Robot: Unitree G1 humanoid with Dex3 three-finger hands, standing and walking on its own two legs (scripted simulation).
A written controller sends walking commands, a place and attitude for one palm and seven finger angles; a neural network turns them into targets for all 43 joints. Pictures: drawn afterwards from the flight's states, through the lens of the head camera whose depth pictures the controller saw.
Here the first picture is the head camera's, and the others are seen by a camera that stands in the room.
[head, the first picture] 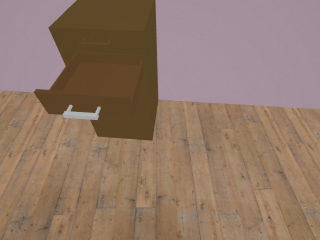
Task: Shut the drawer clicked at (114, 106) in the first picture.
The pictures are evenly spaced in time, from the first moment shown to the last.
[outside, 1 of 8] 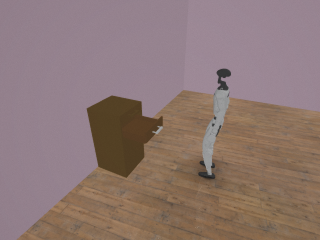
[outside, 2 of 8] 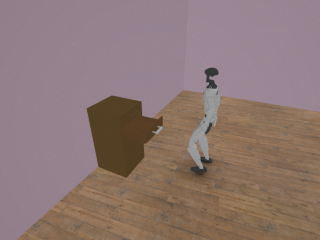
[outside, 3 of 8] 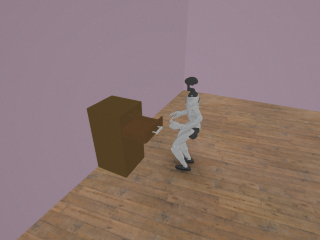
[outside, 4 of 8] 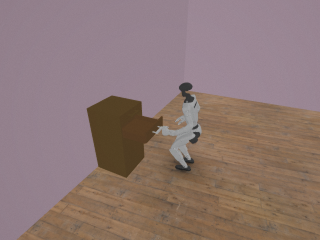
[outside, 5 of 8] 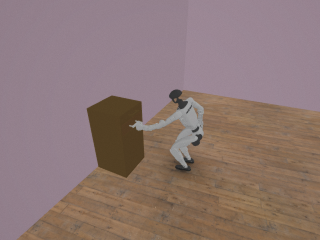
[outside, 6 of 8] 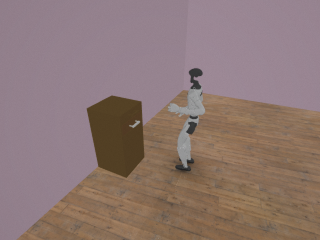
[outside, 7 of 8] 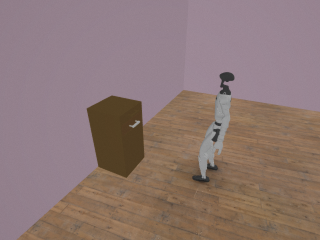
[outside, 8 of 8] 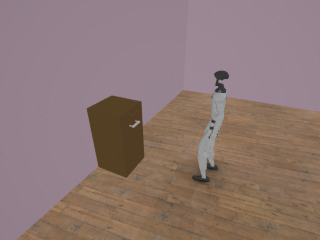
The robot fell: no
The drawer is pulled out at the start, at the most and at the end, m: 0.30 0.30 0.00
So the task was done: yes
